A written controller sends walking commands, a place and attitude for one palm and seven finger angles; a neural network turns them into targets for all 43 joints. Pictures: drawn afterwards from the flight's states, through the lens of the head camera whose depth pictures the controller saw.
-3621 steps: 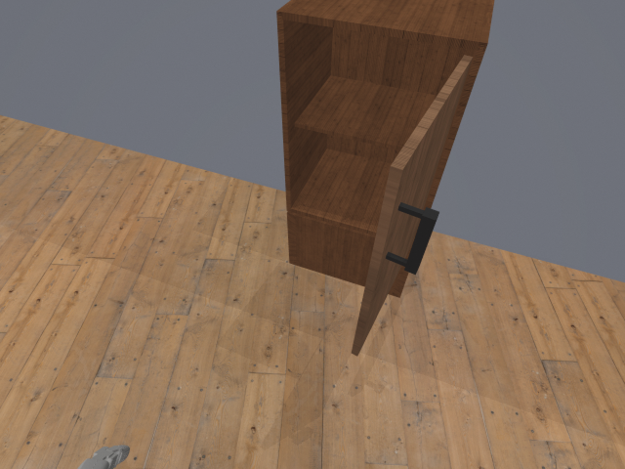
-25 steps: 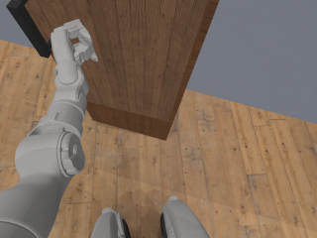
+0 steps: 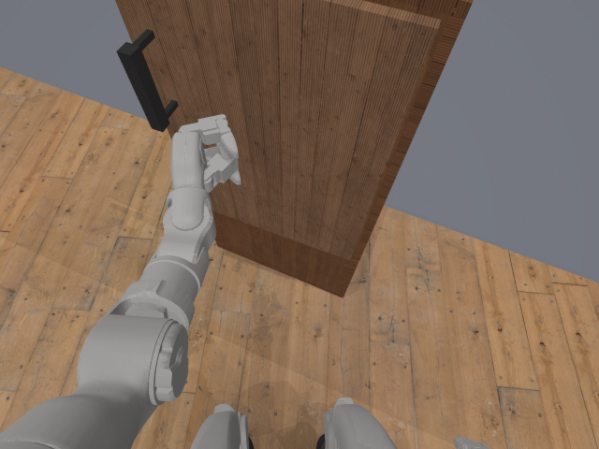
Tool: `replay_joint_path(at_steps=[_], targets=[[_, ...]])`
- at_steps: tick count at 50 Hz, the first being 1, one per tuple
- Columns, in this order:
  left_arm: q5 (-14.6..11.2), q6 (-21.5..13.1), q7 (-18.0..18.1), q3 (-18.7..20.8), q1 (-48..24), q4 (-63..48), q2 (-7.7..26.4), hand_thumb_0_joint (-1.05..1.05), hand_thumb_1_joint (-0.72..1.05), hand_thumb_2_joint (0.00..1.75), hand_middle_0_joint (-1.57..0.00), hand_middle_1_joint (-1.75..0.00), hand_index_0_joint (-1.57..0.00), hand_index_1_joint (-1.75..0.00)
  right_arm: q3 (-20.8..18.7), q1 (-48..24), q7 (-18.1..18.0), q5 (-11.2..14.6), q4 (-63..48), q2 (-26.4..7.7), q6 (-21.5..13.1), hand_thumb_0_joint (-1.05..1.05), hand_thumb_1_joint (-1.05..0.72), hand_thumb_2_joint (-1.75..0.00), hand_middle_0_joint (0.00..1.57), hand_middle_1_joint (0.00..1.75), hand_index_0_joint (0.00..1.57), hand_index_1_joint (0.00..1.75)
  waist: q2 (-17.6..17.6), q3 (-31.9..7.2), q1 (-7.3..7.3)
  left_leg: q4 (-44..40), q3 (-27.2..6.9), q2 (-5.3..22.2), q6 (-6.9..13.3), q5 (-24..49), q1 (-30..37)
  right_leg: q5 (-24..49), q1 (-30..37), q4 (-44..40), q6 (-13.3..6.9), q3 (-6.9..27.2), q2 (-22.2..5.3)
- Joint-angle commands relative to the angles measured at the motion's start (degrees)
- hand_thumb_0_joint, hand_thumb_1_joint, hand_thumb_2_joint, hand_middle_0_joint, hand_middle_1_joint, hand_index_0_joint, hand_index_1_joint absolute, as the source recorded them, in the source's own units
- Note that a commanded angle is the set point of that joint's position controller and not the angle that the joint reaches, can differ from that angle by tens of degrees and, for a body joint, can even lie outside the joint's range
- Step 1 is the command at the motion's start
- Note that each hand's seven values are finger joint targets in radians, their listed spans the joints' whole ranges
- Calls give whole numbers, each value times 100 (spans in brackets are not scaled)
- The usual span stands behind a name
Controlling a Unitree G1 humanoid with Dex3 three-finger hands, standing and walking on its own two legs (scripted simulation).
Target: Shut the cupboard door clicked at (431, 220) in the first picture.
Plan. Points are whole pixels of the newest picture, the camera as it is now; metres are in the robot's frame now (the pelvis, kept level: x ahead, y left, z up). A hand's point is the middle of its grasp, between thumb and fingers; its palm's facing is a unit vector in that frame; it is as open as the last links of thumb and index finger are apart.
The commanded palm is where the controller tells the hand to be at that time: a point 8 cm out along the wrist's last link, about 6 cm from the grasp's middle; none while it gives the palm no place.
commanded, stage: draw the hand back to the body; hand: left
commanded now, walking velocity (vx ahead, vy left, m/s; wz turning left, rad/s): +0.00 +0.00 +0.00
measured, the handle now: (153, 83) +0.65 +0.18 +0.06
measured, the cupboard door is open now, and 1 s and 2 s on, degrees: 2 2 2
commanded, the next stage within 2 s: step back with the hand held close in 1.60 s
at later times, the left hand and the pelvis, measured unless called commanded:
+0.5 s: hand (143, 202) +0.37 +0.13 +0.14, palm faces +0.03 -1.00 -0.02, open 3.1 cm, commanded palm +0.33 +0.19 +0.15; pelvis +0.00 +0.01 +0.05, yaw -1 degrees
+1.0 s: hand out of the picture +0.26 +0.24 +0.20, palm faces +0.29 -0.91 -0.29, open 4.4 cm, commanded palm +0.21 +0.29 +0.23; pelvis +0.02 +0.03 +0.08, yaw +1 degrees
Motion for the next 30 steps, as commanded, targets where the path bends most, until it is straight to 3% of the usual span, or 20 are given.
replay_joint_path(at_steps=[1, 3, 4, 5, 6, 7, 9, 13, 15, 17, 21, 26, 27, 29, 30], targets=[[-255, -352, 75, 427, -2653, -1074, 960, 0, 90, 90, -130, -150, -130, -150, -228, 1086, -103, 27, -287, -776, -73, 0, -90, -90, 20, 30, 20, 30, -340, -2506, -234, -438, -91, -413, 212, 1795, 1356, 2974, 1549, -908, 226, 473, 175], [-288, -575, -15, 768, -2265, -1556, 1367, 0, 90, 90, -130, -150, -130, -150, -230, 1016, -103, 23, -432, -771, -110, 0, -90, -90, 20, 30, 20, 30, -345, -2920, 58, -497, -38, -424, 215, 1889, 1438, 3163, 2019, -896, 221, 550, 168], [-260, -693, -83, 830, -1926, -1793, 1510, 0, 90, 90, -130, -150, -130, -150, -223, 1013, -111, 28, -521, -777, -112, 0, -90, -90, 20, 30, 20, 30, -141, -3199, 226, -566, -45, -419, 198, 2114, 1644, 3365, 2189, -818, 183, 536, 173], [-229, -748, -164, 667, -1661, -2055, 1375, 0, 90, 90, -130, -150, -130, -150, -219, 965, -96, 49, -580, -738, -119, 0, -90, -90, 20, 30, 20, 30, -45, -3324, 281, -621, -3, -415, 191, 2232, 1811, 3500, 2289, -839, 184, 525, 171], [-201, -752, -237, 692, -1331, -2293, 1456, 0, 90, 90, -130, -150, -130, -150, -231, 946, -86, 72, -630, -735, -120, 0, -90, -90, 20, 30, 20, 30, 50, -3410, 388, -666, 28, -397, 184, 2342, 1952, 3609, 2385, -868, 172, 523, 177], [-186, -692, -333, 528, -1008, -2527, 1344, 0, 90, 90, -130, -150, -130, -150, -232, 936, -83, 104, -693, -721, -107, 0, -90, -90, 20, 30, 20, 30, -27, -3366, 411, -757, 56, -392, 192, 2384, 2030, 3692, 2532, -943, 175, 511, 191], [-309, -412, -514, 342, -293, -2839, 1148, 0, 90, 90, -130, -150, -130, -150, -246, 938, -96, 207, -823, -728, -74, 0, -90, -90, 20, 30, 20, 30, -242, -3137, 432, -1005, 112, -388, 215, 2393, 2183, 3798, 2823, -1199, 189, 480, 225], [-903, 323, -850, 19, 162, -3533, 806, 0, 90, 90, -130, -150, -130, -150, -231, 680, -270, 466, -952, -767, -65, 0, -90, -90, 20, 30, 20, 30, -907, -2029, 289, -1528, 169, -382, 266, 1652, 2232, 3041, 3023, -2009, 286, 489, 219], [-1085, 418, -921, -156, 156, -3995, 666, 0, 90, 90, -130, -150, -130, -150, -185, 481, -381, 535, -955, -743, -146, 0, -90, -90, 20, 30, 20, 30, -731, -1617, 285, -1726, 131, -371, 273, 1494, 2544, 2643, 2879, -2246, 270, 442, 211], [-1088, 355, -939, -307, 135, -4425, 614, 0, 90, 90, -130, -150, -130, -150, -158, 365, -447, 537, -905, -718, -251, 0, -90, -90, 20, 30, 20, 30, -442, -1376, 273, -1849, 78, -344, 288, 1453, 2884, 2440, 2707, -2333, 241, 373, 227], [-945, 221, -976, -269, 1068, -4908, 842, 0, 90, 90, -130, -150, -130, -150, -97, 98, -464, 539, -912, -677, -428, 0, -90, -90, 20, 30, 20, 30, 125, -1276, 541, -2090, -17, -328, 247, 1535, 3320, 2292, 2735, -2305, 145, 278, 215], [-1082, 773, -1169, -111, 2365, -5311, 1019, 0, 90, 90, -116, -135, -116, -135, -3, -425, -459, 634, -1215, -679, -460, 0, -90, -90, 20, 30, 20, 30, 87, -890, 823, -2473, 15, -338, 216, 1397, 3366, 2089, 3124, -2518, 115, 255, 161], [-669, 945, -980, -401, 2553, -5795, 1324, 0, 90, 90, -113, -132, -113, -132, -53, -606, -579, 651, -1311, -538, -253, 0, -90, -90, 20, 30, 20, 30, -324, -964, 783, -2762, 52, -336, 215, 1443, 3667, 1967, 3457, -2875, 130, 504, 41], [-705, 1207, -840, -271, 2935, -6308, 1364, 0, 90, 90, -108, -126, -108, -126, -21, -784, -724, 649, -1480, -540, -175, 0, -90, -90, 20, 30, 20, 30, -475, -797, 807, -2924, 49, -335, 255, 1580, 3828, 2079, 3704, -3113, 164, 494, 14], [-684, 1317, -791, -315, 3069, -6555, 1365, 0, 90, 90, -105, -123, -105, -123, 24, -896, -762, 655, -1478, -528, -155, 0, -90, -90, 20, 30, 20, 30, -327, -660, 813, -3023, 32, -317, 254, 1619, 3913, 2133, 3822, -3151, 153, 473, -13]])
